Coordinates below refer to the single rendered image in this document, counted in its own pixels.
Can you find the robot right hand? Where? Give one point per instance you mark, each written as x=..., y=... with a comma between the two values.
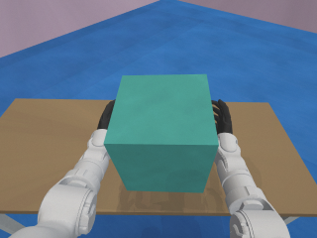
x=224, y=122

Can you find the robot left upper arm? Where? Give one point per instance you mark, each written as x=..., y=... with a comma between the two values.
x=67, y=212

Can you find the robot left hand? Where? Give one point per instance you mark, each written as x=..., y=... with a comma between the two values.
x=106, y=116

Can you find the robot left forearm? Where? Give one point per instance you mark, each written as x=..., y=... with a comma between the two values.
x=91, y=167

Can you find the robot right forearm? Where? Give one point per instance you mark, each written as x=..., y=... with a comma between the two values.
x=236, y=179

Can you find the carton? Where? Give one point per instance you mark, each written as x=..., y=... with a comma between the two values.
x=162, y=134

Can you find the table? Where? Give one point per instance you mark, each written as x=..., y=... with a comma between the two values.
x=42, y=139

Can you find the robot right upper arm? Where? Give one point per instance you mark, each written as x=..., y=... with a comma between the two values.
x=246, y=223

